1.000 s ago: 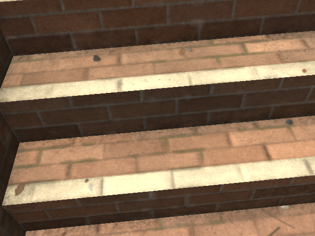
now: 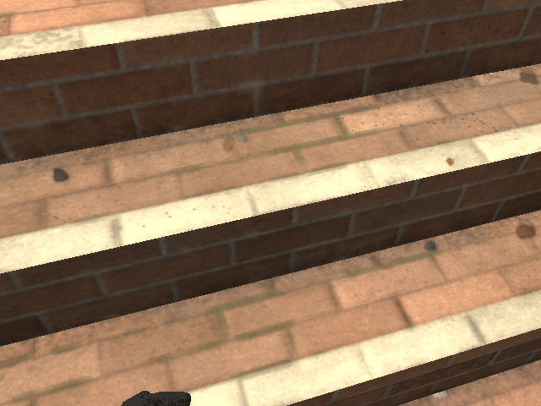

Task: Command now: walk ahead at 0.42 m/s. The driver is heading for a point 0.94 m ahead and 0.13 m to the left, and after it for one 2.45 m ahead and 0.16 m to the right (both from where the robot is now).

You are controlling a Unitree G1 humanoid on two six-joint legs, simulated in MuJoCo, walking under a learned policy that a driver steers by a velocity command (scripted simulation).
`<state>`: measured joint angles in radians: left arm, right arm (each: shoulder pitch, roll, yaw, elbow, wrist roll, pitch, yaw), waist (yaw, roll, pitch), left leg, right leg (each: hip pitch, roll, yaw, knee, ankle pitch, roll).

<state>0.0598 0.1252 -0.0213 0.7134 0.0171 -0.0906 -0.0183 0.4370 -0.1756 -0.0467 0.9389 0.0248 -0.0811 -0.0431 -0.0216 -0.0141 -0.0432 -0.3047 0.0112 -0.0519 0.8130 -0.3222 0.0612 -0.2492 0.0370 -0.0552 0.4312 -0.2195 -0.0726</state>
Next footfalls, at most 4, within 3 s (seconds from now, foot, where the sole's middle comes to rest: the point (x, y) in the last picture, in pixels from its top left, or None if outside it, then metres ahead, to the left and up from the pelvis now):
0.34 left None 0.22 0.08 -0.58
0.90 right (365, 318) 0.52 -0.16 -0.38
1.38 left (241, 177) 0.69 0.07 -0.18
1.82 right None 1.00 -0.06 0.02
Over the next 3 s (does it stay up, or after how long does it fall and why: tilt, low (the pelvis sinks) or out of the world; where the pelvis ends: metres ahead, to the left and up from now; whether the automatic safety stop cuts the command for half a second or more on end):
stays up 1.37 0.06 1.10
